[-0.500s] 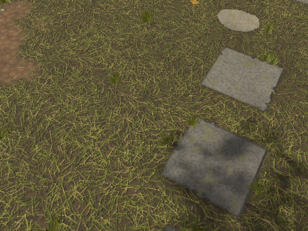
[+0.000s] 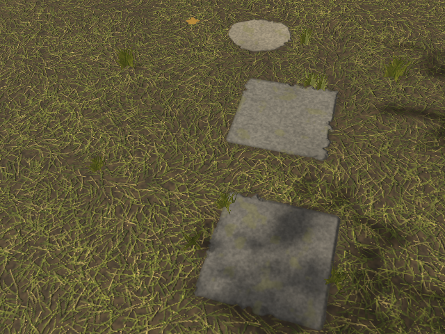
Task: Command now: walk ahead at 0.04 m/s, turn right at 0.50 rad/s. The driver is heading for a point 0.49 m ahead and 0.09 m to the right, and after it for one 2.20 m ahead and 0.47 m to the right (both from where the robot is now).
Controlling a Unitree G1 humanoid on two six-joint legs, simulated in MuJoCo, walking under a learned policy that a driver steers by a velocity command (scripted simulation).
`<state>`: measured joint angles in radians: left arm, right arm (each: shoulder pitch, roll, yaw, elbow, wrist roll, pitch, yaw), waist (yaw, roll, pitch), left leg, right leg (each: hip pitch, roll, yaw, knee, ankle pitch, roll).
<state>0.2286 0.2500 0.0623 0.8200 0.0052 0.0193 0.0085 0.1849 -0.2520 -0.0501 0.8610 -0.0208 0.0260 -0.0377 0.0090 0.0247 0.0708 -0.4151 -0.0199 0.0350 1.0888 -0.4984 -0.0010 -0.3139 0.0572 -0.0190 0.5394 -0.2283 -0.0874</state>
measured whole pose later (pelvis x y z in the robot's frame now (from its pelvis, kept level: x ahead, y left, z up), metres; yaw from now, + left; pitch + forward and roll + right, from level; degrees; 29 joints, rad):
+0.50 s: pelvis +0.02 +0.04 +0.02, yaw -17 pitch +1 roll -1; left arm 0.22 0.31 0.10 0.79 0.04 0.04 -0.04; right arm 0.28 -0.27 -0.04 0.80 -0.03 -0.01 -0.04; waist 0.00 -0.05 -0.01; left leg -0.14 -0.01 0.01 0.35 -0.22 0.04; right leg -0.52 0.10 0.09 1.01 -0.31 -0.01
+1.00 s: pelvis +0.17 -0.11 +0.01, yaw -28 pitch +1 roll +1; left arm 0.16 0.24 0.03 0.79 0.04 -0.05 -0.02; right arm 0.40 -0.24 -0.04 0.91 -0.01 -0.05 0.02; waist -0.06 0.02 0.05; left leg -0.35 0.06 0.00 1.12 -0.35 0.06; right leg -0.27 0.04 -0.08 0.47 -0.23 -0.07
